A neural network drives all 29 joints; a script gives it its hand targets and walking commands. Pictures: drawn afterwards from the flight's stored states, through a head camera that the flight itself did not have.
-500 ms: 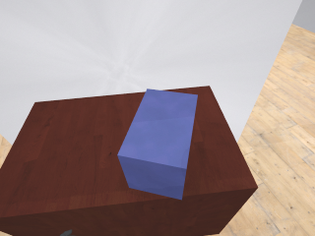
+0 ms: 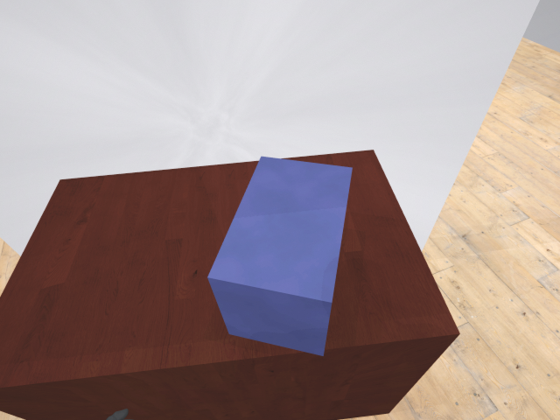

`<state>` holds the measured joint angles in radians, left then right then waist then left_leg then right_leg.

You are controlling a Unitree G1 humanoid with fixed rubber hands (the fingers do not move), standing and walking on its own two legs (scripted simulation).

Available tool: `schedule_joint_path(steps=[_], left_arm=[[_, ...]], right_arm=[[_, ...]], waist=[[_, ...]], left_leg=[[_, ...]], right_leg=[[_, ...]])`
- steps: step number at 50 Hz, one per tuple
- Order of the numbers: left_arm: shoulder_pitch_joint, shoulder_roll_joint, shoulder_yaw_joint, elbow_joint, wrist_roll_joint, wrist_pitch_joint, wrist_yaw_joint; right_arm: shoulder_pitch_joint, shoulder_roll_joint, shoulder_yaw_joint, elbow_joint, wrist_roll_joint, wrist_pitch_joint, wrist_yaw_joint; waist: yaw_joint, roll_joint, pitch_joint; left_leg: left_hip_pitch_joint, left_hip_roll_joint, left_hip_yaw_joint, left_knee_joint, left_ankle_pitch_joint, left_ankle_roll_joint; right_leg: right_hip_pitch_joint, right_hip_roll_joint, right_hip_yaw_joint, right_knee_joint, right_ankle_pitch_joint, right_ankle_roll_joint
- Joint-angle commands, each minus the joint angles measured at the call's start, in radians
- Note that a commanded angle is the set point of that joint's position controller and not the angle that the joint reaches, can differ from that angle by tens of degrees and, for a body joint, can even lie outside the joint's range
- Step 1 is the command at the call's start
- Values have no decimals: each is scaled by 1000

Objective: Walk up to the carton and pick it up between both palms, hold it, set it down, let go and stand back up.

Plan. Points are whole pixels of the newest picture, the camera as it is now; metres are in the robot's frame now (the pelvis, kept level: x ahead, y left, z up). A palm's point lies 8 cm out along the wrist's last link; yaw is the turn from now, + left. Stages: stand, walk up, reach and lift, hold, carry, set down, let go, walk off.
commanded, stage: stand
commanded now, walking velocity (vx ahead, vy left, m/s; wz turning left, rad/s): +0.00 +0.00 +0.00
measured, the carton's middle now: (290, 251) +0.40 +0.01 -0.03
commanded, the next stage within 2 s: none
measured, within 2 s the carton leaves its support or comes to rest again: neither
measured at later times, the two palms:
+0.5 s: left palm out of the picture +0.09 +0.30 -0.10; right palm out of the picture +0.06 -0.31 -0.11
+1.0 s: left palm out of the picture +0.09 +0.30 -0.10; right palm out of the picture +0.07 -0.31 -0.11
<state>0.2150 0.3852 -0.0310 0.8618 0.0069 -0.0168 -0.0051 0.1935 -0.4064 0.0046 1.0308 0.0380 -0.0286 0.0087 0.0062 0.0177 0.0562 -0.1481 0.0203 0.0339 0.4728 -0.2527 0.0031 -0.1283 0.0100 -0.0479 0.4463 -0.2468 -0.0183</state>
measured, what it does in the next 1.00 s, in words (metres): stands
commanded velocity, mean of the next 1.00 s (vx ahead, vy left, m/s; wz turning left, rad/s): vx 0.00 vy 0.00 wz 0.00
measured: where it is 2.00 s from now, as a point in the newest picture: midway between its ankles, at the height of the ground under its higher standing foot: outside the picture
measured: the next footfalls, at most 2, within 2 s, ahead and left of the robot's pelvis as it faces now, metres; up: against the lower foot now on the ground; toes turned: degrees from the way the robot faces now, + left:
none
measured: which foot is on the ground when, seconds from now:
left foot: down 0.00-1.00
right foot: down 0.00-1.00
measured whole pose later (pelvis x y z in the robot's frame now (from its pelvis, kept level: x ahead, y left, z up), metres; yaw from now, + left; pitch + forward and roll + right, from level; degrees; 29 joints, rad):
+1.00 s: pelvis +0.00 +0.00 +0.00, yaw +0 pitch -4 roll +0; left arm 0.21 0.39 -0.03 0.86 0.01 -0.02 -0.01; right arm 0.19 -0.41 0.00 1.04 0.04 -0.03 0.01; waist 0.01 0.02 0.06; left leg -0.15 0.02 0.03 0.47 -0.25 0.00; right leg -0.13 0.01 -0.05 0.44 -0.25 -0.02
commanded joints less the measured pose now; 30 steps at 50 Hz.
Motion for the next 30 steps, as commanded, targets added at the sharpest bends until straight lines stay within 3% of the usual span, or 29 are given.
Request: schedule_joint_path(steps=[1, 30], left_arm=[[-93, 191, 59, 54, -11, -13, 14], [-85, 188, 57, 54, -11, -13, 14]], right_arm=[[-102, -183, -25, -20, -53, -9, -15], [-112, -182, -25, -19, -53, -7, -13]], waist=[[4, -7, 31], [6, -8, 26]], left_leg=[[-9, 118, -133, -186, 186, 24], [-8, 120, -135, -188, 174, 25]], right_leg=[[-7, -134, 137, -137, 168, -27], [-5, -134, 138, -141, 157, -27]])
